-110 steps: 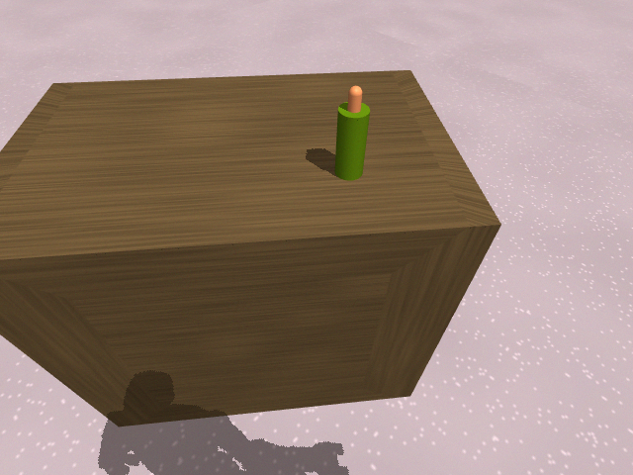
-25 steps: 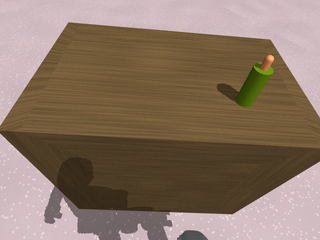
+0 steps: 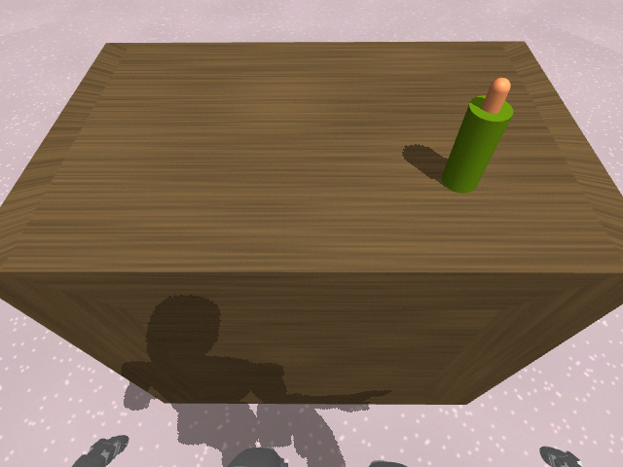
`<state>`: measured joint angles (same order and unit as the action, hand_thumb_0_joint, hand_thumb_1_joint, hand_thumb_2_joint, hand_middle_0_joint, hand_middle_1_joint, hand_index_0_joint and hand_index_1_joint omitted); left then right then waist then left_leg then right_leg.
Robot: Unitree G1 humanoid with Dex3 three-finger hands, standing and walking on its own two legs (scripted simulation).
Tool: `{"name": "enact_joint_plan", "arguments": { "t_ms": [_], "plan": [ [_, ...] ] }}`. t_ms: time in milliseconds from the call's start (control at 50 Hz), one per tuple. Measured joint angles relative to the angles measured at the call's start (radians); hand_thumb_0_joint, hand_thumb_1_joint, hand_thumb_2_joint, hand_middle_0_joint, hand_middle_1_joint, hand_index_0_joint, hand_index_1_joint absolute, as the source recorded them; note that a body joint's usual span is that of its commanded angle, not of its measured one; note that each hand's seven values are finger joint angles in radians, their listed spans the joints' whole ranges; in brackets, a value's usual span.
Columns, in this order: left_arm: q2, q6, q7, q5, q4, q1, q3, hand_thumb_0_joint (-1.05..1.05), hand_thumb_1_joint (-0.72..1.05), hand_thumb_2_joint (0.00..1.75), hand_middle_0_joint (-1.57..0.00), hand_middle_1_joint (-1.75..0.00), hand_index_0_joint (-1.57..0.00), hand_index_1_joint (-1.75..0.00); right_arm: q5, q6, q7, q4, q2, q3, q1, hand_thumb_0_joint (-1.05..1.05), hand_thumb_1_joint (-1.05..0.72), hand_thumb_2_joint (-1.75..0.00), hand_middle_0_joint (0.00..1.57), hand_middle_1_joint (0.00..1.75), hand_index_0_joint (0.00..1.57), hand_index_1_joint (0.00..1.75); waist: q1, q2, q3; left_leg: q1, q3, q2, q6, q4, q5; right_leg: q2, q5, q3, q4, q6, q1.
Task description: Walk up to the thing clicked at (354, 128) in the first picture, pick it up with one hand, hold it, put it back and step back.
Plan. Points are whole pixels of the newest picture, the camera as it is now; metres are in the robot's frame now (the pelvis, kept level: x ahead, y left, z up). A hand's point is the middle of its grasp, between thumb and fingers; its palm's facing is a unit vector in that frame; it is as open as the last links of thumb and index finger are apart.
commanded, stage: walk up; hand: right
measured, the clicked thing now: (478, 136) +0.51 -0.20 +0.13
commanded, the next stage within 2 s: stand in 1.38 s
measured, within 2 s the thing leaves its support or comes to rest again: neither
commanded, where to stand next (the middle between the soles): +0.04 +0.00 m, yaw +1 degrees
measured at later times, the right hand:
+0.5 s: hand out of the picture +0.10 -0.26 -0.13, palm faces -0.08 +0.94 -0.34, open 7.4 cm
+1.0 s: hand out of the picture +0.06 -0.25 -0.13, palm faces -0.06 +0.93 -0.35, open 7.4 cm
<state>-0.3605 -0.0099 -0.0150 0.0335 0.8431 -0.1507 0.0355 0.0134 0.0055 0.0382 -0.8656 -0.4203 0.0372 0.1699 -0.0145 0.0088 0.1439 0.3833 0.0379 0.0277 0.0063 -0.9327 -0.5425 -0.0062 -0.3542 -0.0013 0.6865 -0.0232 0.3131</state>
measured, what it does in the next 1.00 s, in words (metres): steps on the spot: left foot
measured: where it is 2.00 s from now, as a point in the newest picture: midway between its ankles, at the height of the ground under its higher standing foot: outside the picture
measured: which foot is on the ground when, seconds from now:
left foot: up 0.00-0.06, down 0.08-1.00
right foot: down 0.00-1.00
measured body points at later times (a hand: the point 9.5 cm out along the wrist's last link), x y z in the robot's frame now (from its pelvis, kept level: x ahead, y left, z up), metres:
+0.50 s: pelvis -0.02 -0.01 +0.02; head -0.01 -0.02 +0.47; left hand +0.05 +0.30 -0.10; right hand +0.10 -0.31 -0.10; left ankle -0.01 +0.12 -0.72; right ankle +0.00 -0.13 -0.72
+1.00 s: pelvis -0.02 +0.00 +0.03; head -0.01 +0.00 +0.48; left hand +0.05 +0.30 -0.11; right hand +0.07 -0.30 -0.10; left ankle -0.01 +0.12 -0.72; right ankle +0.00 -0.13 -0.72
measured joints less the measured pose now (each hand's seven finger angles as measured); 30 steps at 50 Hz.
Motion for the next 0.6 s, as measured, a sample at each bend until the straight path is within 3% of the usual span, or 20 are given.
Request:
{"name": "enact_joint_plan", "arguments": {
  "t_ms": [60, 100, 140, 180, 220, 240, 300, 600],
  "plan": [
    [-0.002, 0.002, 0.001, -0.005, -0.007, 0.007, -0.008, 0.01, 0.90, 0.90, -0.21, -0.30, -0.20, -0.30, -0.007, 0.009, -0.006, -0.017, 0.009, -0.006, 0.007, 0.00, -0.90, -0.90, 0.21, 0.30, 0.20, 0.30, 0.005, -0.003, -0.006, -0.070, -0.013, -0.009, -0.001, 0.181, 0.073, -0.001, -0.004, 0.016, 0.012, 0.004, 0.008],
    [-0.016, -0.005, 0.001, -0.016, 0.001, 0.022, -0.007, 0.01, 0.90, 0.90, -0.21, -0.30, -0.20, -0.30, -0.017, 0.020, -0.007, -0.038, 0.034, -0.006, 0.007, 0.00, -0.90, -0.90, 0.21, 0.30, 0.20, 0.30, 0.007, -0.042, 0.003, -0.114, -0.027, 0.012, 0.005, 0.279, 0.197, -0.025, -0.023, 0.012, 0.049, 0.013, 0.013],
    [-0.020, -0.018, 0.003, -0.027, 0.019, 0.030, -0.005, 0.01, 0.90, 0.90, -0.21, -0.30, -0.20, -0.30, -0.029, 0.026, -0.012, -0.051, 0.058, -0.017, 0.016, 0.00, -0.90, -0.90, 0.21, 0.30, 0.20, 0.30, 0.000, -0.073, -0.002, -0.131, -0.037, 0.024, 0.008, 0.300, 0.205, -0.031, -0.037, -0.011, 0.056, 0.009, 0.012],
    [-0.015, -0.022, 0.002, -0.029, 0.039, 0.033, -0.008, 0.01, 0.90, 0.90, -0.21, -0.30, -0.20, -0.30, -0.031, 0.029, -0.021, -0.060, 0.063, -0.027, 0.025, 0.00, -0.90, -0.90, 0.21, 0.30, 0.20, 0.30, 0.009, -0.056, -0.017, -0.128, -0.017, 0.005, 0.010, 0.296, 0.201, -0.010, -0.086, -0.007, 0.040, 0.000, -0.005],
    [-0.019, -0.015, -0.004, -0.028, 0.055, 0.027, -0.007, 0.01, 0.90, 0.90, -0.21, -0.30, -0.20, -0.30, -0.029, 0.027, -0.025, -0.072, 0.067, -0.035, 0.024, 0.01, -0.90, -0.90, 0.21, 0.30, 0.20, 0.30, 0.001, -0.055, -0.030, -0.130, -0.017, -0.008, 0.003, 0.298, 0.202, -0.014, 0.009, -0.009, -0.033, -0.004, -0.040],
    [-0.020, -0.009, -0.005, -0.028, 0.066, 0.025, -0.005, 0.01, 0.90, 0.90, -0.21, -0.30, -0.20, -0.30, -0.026, 0.026, -0.025, -0.078, 0.068, -0.038, 0.015, 0.01, -0.90, -0.90, 0.21, 0.30, 0.20, 0.30, -0.003, -0.051, -0.030, -0.133, -0.019, -0.017, -0.002, 0.297, 0.202, -0.010, 0.044, -0.007, -0.053, 0.013, -0.050],
    [-0.019, -0.002, -0.008, -0.028, 0.106, 0.026, -0.011, 0.01, 0.90, 0.90, -0.21, -0.30, -0.20, -0.30, -0.019, 0.023, -0.027, -0.093, 0.069, -0.039, -0.007, 0.01, -0.90, -0.90, 0.21, 0.30, 0.20, 0.30, 0.005, -0.035, -0.036, -0.151, -0.006, -0.028, -0.012, 0.324, 0.221, 0.000, 0.055, 0.007, -0.093, 0.026, -0.077],
    [0.007, 0.016, -0.013, -0.022, 0.242, 0.042, -0.017, 0.01, 0.90, 0.90, -0.21, -0.30, -0.20, -0.30, -0.020, 0.018, -0.046, -0.191, 0.060, -0.040, -0.074, 0.00, -0.90, -0.90, 0.21, 0.30, 0.20, 0.30, -0.007, 0.009, -0.082, -0.221, 0.012, -0.033, -0.023, 0.523, 0.346, 0.002, 0.169, 0.024, -0.292, 0.022, -0.154]
  ]
}}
